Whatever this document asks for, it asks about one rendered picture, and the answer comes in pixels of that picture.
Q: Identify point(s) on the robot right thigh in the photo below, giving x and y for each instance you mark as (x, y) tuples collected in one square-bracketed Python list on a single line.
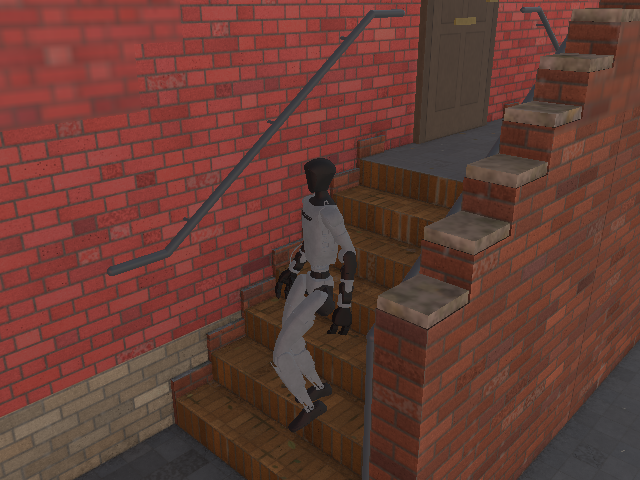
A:
[(294, 298)]

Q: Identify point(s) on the robot left hand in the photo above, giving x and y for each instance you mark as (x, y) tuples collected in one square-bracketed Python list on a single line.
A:
[(341, 317)]

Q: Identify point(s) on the robot right forearm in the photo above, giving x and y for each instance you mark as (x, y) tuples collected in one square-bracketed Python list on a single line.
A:
[(299, 261)]

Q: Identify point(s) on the robot right hand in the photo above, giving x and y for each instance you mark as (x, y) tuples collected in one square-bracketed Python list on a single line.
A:
[(287, 277)]

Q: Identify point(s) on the robot left forearm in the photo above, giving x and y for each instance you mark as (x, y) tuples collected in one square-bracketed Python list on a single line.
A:
[(347, 278)]

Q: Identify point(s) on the robot left shin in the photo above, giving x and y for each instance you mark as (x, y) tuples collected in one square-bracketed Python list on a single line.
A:
[(291, 376)]

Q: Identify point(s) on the left robot upper arm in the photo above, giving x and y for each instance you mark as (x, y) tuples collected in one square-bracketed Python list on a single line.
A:
[(333, 220)]

